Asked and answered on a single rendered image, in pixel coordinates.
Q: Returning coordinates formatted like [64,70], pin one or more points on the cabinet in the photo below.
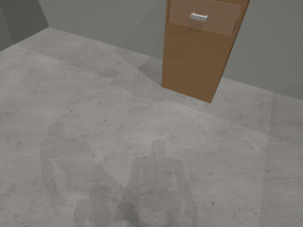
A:
[194,59]

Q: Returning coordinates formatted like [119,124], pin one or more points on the handle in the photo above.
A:
[198,17]

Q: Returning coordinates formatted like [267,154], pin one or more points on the drawer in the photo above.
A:
[222,17]

